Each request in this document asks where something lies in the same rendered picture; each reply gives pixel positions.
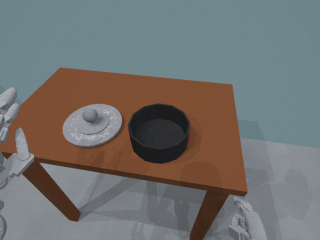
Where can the table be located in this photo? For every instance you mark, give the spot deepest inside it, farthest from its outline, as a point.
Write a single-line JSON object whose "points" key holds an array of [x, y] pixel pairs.
{"points": [[212, 161]]}

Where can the knob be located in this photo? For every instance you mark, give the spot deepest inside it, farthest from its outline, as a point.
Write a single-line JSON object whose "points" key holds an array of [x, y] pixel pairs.
{"points": [[90, 115]]}

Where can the lid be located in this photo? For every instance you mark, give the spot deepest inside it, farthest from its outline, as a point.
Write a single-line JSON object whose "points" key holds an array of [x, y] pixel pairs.
{"points": [[81, 133]]}

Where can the right robot hand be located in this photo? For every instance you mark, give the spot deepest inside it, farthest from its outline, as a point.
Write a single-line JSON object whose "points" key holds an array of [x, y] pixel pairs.
{"points": [[247, 227]]}

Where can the pot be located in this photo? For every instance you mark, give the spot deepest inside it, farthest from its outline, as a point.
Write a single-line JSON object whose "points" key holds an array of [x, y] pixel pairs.
{"points": [[159, 133]]}

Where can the left robot hand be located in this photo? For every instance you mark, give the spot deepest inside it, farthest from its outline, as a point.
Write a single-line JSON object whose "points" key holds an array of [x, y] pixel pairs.
{"points": [[18, 162]]}

